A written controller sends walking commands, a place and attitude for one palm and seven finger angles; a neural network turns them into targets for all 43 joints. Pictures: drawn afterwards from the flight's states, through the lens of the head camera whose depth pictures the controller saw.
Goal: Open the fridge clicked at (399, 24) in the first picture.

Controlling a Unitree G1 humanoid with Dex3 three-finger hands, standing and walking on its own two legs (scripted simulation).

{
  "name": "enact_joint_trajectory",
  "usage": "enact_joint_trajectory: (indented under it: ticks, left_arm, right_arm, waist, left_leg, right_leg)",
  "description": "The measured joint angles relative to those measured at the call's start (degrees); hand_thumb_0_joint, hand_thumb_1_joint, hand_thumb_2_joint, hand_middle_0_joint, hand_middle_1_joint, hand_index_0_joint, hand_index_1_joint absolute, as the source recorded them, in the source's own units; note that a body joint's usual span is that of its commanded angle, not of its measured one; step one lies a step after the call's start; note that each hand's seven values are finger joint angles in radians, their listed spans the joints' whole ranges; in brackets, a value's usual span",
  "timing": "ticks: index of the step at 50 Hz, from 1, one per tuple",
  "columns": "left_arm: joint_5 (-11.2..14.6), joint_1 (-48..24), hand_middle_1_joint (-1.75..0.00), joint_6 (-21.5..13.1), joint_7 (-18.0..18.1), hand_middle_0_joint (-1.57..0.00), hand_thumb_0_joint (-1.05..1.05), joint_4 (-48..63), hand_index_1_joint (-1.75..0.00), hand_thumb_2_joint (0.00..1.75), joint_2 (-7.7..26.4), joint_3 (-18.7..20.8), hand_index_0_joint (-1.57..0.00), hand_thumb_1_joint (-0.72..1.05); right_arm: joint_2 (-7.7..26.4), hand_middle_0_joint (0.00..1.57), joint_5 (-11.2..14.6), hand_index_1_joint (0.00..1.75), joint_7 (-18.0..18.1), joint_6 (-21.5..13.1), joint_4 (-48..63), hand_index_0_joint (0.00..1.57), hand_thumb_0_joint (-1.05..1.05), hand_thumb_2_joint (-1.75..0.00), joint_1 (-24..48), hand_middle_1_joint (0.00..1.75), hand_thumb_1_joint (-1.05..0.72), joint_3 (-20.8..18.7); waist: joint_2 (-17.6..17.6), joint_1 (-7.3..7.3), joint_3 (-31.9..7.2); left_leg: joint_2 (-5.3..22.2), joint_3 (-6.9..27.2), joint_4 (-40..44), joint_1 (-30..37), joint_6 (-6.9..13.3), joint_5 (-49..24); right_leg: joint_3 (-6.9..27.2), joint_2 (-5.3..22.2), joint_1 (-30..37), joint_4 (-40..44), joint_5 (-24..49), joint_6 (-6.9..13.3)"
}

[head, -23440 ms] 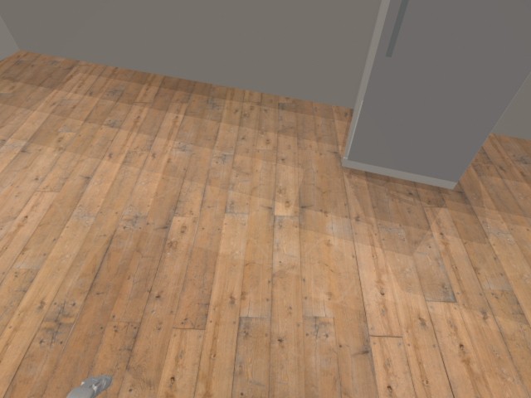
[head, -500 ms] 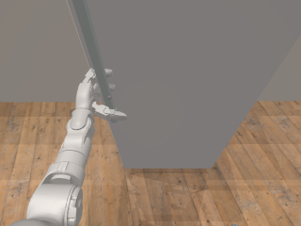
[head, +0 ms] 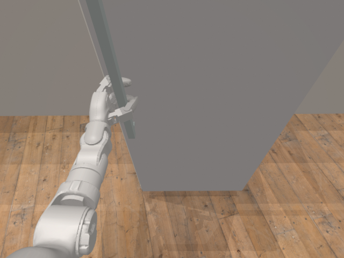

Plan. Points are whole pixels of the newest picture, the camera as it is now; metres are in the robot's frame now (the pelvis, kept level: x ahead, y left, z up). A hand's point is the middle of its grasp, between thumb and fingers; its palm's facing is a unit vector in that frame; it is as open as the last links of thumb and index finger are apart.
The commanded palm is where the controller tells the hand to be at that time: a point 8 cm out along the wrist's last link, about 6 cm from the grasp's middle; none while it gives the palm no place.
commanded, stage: grip the handle and tug to test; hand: left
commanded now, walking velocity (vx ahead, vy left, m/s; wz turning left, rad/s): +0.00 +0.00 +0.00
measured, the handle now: (117, 72) +0.50 +0.12 +0.17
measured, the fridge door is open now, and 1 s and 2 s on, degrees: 0 1 15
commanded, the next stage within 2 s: pull the door a little, standing still in 0.82 s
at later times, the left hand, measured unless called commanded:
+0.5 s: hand (128, 108) +0.44 +0.10 +0.11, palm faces -0.01 -1.00 -0.02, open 5.9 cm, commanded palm +0.40 +0.15 +0.11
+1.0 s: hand (127, 109) +0.43 +0.10 +0.11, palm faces -0.05 -1.00 -0.01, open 6.0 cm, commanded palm +0.40 +0.16 +0.11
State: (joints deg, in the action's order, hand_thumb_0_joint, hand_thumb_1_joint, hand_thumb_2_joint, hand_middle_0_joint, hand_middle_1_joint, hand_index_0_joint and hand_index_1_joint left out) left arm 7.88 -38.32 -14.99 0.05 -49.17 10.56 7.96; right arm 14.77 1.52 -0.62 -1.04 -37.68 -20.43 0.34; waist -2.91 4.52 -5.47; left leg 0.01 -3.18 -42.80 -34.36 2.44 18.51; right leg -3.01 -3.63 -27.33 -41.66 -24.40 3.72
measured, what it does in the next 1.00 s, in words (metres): stands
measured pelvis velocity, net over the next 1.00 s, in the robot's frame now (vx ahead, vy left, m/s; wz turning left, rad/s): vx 0.05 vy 0.00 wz -0.01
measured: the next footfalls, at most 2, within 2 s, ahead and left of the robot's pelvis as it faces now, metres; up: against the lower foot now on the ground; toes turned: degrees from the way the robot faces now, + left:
right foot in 1.76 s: +0.23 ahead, -0.05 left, +0.00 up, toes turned -1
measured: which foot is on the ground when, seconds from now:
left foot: down 0.00-1.00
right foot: down 0.00-1.00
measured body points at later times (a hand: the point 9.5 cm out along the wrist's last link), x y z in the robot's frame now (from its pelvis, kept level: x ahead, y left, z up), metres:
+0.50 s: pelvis +0.01 -0.01 +0.00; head +0.05 -0.02 +0.45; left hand +0.44 +0.15 +0.11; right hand +0.08 -0.26 -0.12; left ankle +0.03 +0.09 -0.71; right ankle -0.04 -0.08 -0.71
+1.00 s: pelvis +0.05 +0.00 +0.01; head +0.08 -0.02 +0.46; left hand +0.43 +0.15 +0.11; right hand +0.14 -0.26 -0.10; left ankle +0.03 +0.09 -0.71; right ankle -0.04 -0.08 -0.71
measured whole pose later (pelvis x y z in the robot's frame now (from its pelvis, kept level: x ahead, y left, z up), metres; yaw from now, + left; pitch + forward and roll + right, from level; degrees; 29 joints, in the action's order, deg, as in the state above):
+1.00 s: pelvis +0.05 +0.00 +0.01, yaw -1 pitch +9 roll +0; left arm 9.0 -21.1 -7.4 -1.9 -25.6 8.7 5.3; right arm 14.7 2.0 -0.4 1.1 -33.4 -18.4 0.1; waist -2.5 3.0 -6.0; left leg 0.0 -3.4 -37.8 -26.7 1.9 20.4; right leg -1.8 -3.9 -20.4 -37.2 -24.0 2.7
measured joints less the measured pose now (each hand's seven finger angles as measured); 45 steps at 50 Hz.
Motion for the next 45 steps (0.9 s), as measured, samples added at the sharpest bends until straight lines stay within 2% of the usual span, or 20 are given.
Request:
enact_joint_trajectory:
  ticks: [5,7,25,36,45]
  left_arm:
    - [0.0,0.6,-1.32,0.1,0.2,-0.35,0.0,0.6,-1.33,0.82,0.1,0.2,-0.34,0.71]
    - [0.0,1.3,-1.33,0.2,0.2,-0.33,0.01,1.4,-1.33,0.82,0.0,0.1,-0.33,0.73]
    - [0.1,2.8,-1.34,1.3,-1.1,-0.33,0.01,3.7,-1.35,0.83,0.0,0.4,-0.32,0.73]
    - [0.9,9.6,-1.33,4.0,-2.0,-0.29,0.01,11.7,-1.34,0.79,0.3,1.0,-0.28,0.77]
    - [1.3,15.9,-1.33,6.8,-2.0,-0.27,0.01,21.0,-1.33,0.78,-0.9,-0.7,-0.27,0.77]
  right_arm:
    - [0.1,0.2,-0.1,0.3,-0.1,-0.1,0.0,0.2,0.0,-0.89,-0.2,0.3,-0.91,-0.1]
    - [0.1,0.2,-0.1,0.3,-0.2,-0.2,0.1,0.2,0.0,-0.89,-0.3,0.3,-0.91,-0.1]
    - [0.2,0.2,0.1,0.3,0.1,0.4,0.9,0.2,0.0,-0.89,1.1,0.3,-0.91,-0.1]
    - [0.3,0.2,0.4,0.3,-0.2,1.1,3.2,0.2,0.01,-0.89,1.0,0.3,-0.91,0.2]
    - [0.3,0.2,0.5,0.3,-0.2,2.0,4.3,0.2,0.01,-0.89,1.4,0.3,-0.91,-0.1]
  waist:
    - [0.0,0.09,-0.1]
    - [0.0,0.1,-0.2]
    - [0.3,-0.43,-0.1]
    - [0.6,-0.16,-0.7]
    - [0.5,-0.87,-0.7]
  left_leg:
    - [0.1,-0.2,0.1,0.2,0.0,0.1]
    - [0.1,-0.3,0.2,0.4,-0.1,0.2]
    - [0.2,0.0,1.3,1.4,-0.6,0.0]
    - [0.4,-1.2,3.2,4.2,-0.7,0.5]
    - [0.3,-1.3,4.6,6.7,-0.6,1.3]
  right_leg:
    - [0.2,-0.1,0.1,0.0,-0.1,0.0]
    - [0.3,-0.1,0.2,0.1,-0.1,0.1]
    - [0.2,-0.3,1.2,1.1,0.0,0.5]
    - [1.7,-0.5,3.4,2.6,0.0,0.2]
    - [2.0,-0.5,5.5,3.8,0.3,-0.6]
